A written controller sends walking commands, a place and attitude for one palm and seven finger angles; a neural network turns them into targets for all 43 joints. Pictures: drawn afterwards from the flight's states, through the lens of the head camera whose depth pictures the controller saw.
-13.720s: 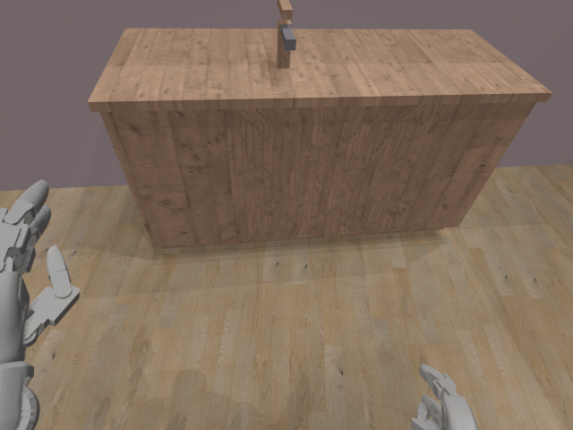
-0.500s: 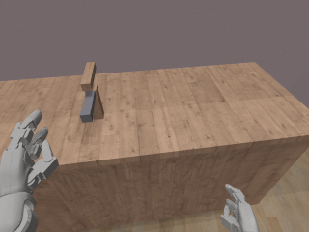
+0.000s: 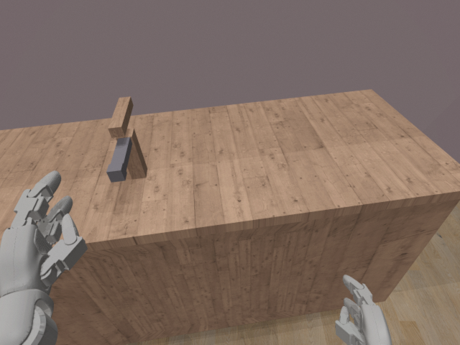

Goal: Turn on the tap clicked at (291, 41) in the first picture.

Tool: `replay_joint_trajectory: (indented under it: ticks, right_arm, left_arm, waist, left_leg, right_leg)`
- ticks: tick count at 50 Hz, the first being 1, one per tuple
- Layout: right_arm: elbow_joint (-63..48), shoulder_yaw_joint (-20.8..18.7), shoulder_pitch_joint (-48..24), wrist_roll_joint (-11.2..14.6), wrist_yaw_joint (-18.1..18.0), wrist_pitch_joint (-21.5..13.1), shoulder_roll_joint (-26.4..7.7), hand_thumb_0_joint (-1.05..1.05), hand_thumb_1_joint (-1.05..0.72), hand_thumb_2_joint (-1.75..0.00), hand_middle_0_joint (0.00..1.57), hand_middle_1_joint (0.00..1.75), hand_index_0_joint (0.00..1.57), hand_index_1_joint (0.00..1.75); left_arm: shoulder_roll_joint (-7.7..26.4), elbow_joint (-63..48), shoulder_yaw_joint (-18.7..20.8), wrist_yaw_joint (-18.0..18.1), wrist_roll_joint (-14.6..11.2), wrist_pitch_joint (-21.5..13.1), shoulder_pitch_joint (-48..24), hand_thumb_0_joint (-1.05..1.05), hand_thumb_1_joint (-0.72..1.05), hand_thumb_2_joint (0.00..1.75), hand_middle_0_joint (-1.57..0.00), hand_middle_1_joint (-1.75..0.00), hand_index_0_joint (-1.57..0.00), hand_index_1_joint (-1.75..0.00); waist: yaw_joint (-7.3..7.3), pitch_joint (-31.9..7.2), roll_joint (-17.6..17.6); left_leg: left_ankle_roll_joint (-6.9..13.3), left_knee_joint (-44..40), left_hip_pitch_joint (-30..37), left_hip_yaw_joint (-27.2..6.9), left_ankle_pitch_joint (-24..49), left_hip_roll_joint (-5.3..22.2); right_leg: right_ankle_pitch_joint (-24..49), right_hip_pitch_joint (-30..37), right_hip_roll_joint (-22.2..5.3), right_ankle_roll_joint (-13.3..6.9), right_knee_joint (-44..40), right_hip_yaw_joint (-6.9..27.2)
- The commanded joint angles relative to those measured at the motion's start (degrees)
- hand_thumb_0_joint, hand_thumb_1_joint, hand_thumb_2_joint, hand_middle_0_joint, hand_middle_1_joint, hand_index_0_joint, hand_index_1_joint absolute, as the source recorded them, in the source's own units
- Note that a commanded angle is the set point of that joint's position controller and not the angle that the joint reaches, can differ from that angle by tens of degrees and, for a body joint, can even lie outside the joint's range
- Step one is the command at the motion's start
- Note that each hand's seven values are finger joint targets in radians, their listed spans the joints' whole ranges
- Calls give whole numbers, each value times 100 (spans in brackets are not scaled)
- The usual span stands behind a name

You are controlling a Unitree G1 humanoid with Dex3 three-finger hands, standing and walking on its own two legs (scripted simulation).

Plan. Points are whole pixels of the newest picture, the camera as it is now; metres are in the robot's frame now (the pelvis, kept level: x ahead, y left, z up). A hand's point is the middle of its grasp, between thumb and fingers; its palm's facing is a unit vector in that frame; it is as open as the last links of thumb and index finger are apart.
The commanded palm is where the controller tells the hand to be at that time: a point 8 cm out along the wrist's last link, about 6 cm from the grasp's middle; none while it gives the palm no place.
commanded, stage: turn the palm inward beside the body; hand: left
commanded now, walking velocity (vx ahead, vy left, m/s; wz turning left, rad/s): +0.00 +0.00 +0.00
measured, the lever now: (117, 172) +0.38 +0.29 +0.12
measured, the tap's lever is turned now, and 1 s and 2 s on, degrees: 0 0 0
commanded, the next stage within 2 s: reach beside the lever's end, fingers flat in 0.18 s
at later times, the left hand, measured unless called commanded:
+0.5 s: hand (87, 236) +0.20 +0.23 +0.16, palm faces +0.45 -0.89 -0.10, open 7.4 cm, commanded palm +0.16 +0.27 +0.17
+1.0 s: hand (89, 220) +0.24 +0.26 +0.15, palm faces +0.47 -0.88 -0.09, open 7.5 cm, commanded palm +0.20 +0.30 +0.15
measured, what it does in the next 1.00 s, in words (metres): stands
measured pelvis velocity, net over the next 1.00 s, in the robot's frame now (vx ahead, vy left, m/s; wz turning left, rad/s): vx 0.01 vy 0.02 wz -0.01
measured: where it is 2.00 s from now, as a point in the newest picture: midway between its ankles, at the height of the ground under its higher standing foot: outside the picture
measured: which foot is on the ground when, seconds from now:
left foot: down 0.00-1.00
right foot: down 0.00-1.00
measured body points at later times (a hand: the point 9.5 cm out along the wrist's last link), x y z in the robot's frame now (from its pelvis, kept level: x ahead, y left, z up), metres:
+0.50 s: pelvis +0.01 +0.01 +0.00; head -0.01 -0.02 +0.45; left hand +0.17 +0.28 +0.17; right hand +0.23 -0.20 -0.07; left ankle -0.01 +0.14 -0.73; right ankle +0.05 -0.08 -0.73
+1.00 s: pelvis +0.01 +0.02 +0.00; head -0.01 -0.01 +0.45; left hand +0.21 +0.30 +0.16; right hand +0.21 -0.20 -0.07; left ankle -0.01 +0.14 -0.73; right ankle +0.05 -0.08 -0.73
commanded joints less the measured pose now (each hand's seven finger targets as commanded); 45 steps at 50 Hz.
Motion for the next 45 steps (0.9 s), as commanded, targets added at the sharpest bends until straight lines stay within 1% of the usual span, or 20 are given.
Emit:
replay_joint_trajectory:
  ticks: [1, 3, 4, 5, 9, 11, 13, 14, 20, 22, 24, 27, 28, 29, 30, 31, 34, 35, 38, 45]
  right_arm:
    - [-1042, -241, -1118, 9, -31, -347, -474, 0, -90, -90, 20, 30, 20, 30]
    - [-1038, -267, -1150, -4, -14, -344, -476, 0, -90, -90, 20, 30, 20, 30]
    - [-1032, -262, -1147, 7, 4, -366, -470, 0, -90, -90, 20, 30, 20, 30]
    - [-1061, -266, -1124, -10, 11, -383, -458, 0, -90, -90, 20, 30, 20, 30]
    - [-1035, -278, -1038, -27, 28, -400, -479, 0, -90, -90, 20, 30, 20, 30]
    - [-1025, -290, -976, -47, 25, -399, -492, 0, -90, -90, 20, 30, 20, 30]
    - [-1034, -291, -949, -36, 18, -389, -503, 0, -90, -90, 20, 30, 20, 30]
    - [-1032, -284, -966, -16, 24, -413, -495, 0, -90, -90, 20, 30, 20, 30]
    - [-1028, -274, -803, -48, -15, -472, -539, 0, -90, -90, 20, 30, 20, 30]
    - [-1055, -288, -765, -68, -16, -467, -552, 0, -90, -90, 20, 30, 20, 30]
    - [-1040, -254, -798, -52, -26, -448, -544, 0, -90, -90, 20, 30, 20, 30]
    - [-1077, -254, -775, -87, -14, -443, -516, 0, -90, -90, 20, 30, 20, 30]
    - [-1076, -259, -728, -99, -17, -430, -525, 0, -90, -90, 20, 30, 20, 30]
    - [-1059, -247, -774, -81, -15, -419, -523, 0, -90, -90, 20, 30, 20, 30]
    - [-1074, -246, -764, -97, -8, -402, -500, 0, -90, -90, 20, 30, 20, 30]
    - [-1054, -249, -741, -96, -5, -392, -502, 0, -90, -90, 20, 30, 20, 30]
    - [-1025, -246, -774, -90, -10, -362, -501, 0, -90, -90, 20, 30, 20, 30]
    - [-1029, -237, -753, -93, -15, -340, -498, 0, -90, -90, 20, 30, 20, 30]
    - [-1033, -258, -767, -110, -39, -298, -527, 0, -90, -90, 20, 30, 20, 30]
    - [-981, -260, -809, -95, -47, -193, -503, 0, -90, -90, 20, 30, 20, 30]
  left_arm:
    - [851, -1119, 541, 84, 18, -313, -650, 0, 90, 90, -20, -30, -20, -30]
    - [866, -1237, 517, 112, 35, -342, -677, 0, 90, 90, -20, -30, -20, -30]
    - [934, -1299, 597, 136, 56, -378, -652, 0, 90, 90, -20, -30, -20, -30]
    - [859, -1327, 498, 137, 68, -416, -603, 0, 90, 90, -20, -30, -20, -30]
    - [944, -1336, 600, 151, 87, -536, -441, 0, 90, 90, -20, -30, -20, -30]
    - [882, -1291, 579, 141, 68, -594, -343, 0, 90, 90, -20, -30, -20, -30]
    - [866, -1287, 550, 116, 53, -607, -368, 0, 90, 90, -20, -30, -20, -30]
    - [900, -1355, 601, 113, 78, -622, -395, 0, 90, 90, -20, -30, -20, -30]
    - [648, -1080, 370, -5, 58, -688, -520, 0, 90, 90, -20, -30, -20, -30]
    - [658, -1102, 325, -51, 85, -690, -461, 0, 90, 90, -20, -30, -20, -30]
    - [764, -1024, 398, -38, 122, -651, -667, 0, 90, 90, -20, -30, -20, -30]
    - [614, -1035, 236, 15, 193, -675, -832, 0, 90, 90, -20, -30, -20, -30]
    - [721, -1001, 370, 55, 187, -687, -776, 0, 90, 90, -20, -30, -20, -30]
    - [814, -975, 477, 88, 222, -692, -807, 0, 90, 90, -20, -30, -20, -30]
    - [648, -960, 315, 85, 227, -706, -907, 0, 90, 90, -20, -30, -20, -30]
    - [672, -855, 348, 102, 225, -715, -948, 0, 90, 90, -20, -30, -20, -30]
    - [712, -726, 402, 119, 230, -714, -1066, 0, 90, 90, -20, -30, -20, -30]
    - [577, -658, 253, 106, 239, -706, -1149, 0, 90, 90, -20, -30, -20, -30]
    - [624, -512, 270, 109, 235, -659, -1324, 0, 90, 90, -20, -29, -20, -29]
    - [778, -238, 468, 152, 265, -682, -1664, 0, 90, 90, -19, -27, -19, -27]
  waist:
    - [9, -99, -571]
    - [6, -174, -489]
    - [11, -188, -278]
    - [1, -232, -419]
    - [12, -280, -406]
    - [2, -368, -590]
    - [-3, -340, -437]
    - [8, -329, -100]
    - [-50, -382, -532]
    - [-21, -485, -437]
    - [-23, -383, -232]
    - [-26, -382, -180]
    - [2, -486, -338]
    - [11, -471, -285]
    - [-16, -548, -371]
    - [-27, -460, -390]
    - [-18, -496, -137]
    - [-59, -450, -313]
    - [-60, -482, -344]
    - [-52, -611, -231]
  left_leg:
    - [239, -472, -901, 229, 212, -82]
    - [236, -363, -878, 254, 276, -74]
    - [230, -346, -840, 250, 317, -79]
    - [235, -331, -856, 254, 367, -72]
    - [247, -281, -814, 241, 538, -70]
    - [257, -289, -821, 230, 711, -61]
    - [257, -311, -790, 237, 720, -75]
    - [247, -358, -695, 230, 774, -79]
    - [249, -482, -591, 153, 1017, -85]
    - [229, -476, -550, 154, 1191, -91]
    - [207, -530, -553, 136, 1102, -91]
    - [160, -569, -517, 122, 1188, -89]
    - [156, -570, -545, 104, 1222, -89]
    - [137, -581, -538, 104, 1270, -85]
    - [130, -586, -523, 107, 1286, -96]
    - [108, -595, -542, 103, 1310, -79]
    - [71, -616, -504, 109, 1317, -76]
    - [68, -633, -520, 96, 1331, -72]
    - [81, -655, -511, 105, 1273, -74]
    - [42, -723, -478, 132, 1343, -82]
  right_leg:
    - [-1189, 573, -436, 358, -1121, 741]
    - [-1269, 581, -499, 370, -1172, 853]
    - [-1203, 570, -494, 350, -1157, 850]
    - [-1159, 584, -513, 371, -1123, 842]
    - [-882, 560, -477, 374, -1056, 776]
    - [-532, 628, -464, 384, -943, 706]
    - [-425, 576, -443, 371, -896, 647]
    - [-266, 543, -402, 331, -828, 548]
    - [297, 521, -295, 318, -606, 301]
    - [533, 569, -295, 301, -527, 275]
    - [409, 503, -289, 283, -562, 280]
    - [429, 501, -289, 255, -517, 240]
    - [457, 551, -274, 259, -491, 224]
    - [476, 548, -255, 245, -480, 206]
    - [489, 560, -259, 251, -463, 207]
    - [509, 541, -254, 247, -470, 199]
    - [504, 539, -248, 231, -477, 205]
    - [495, 520, -240, 232, -469, 185]
    - [456, 555, -243, 239, -510, 216]
    - [489, 650, -227, 222, -537, 243]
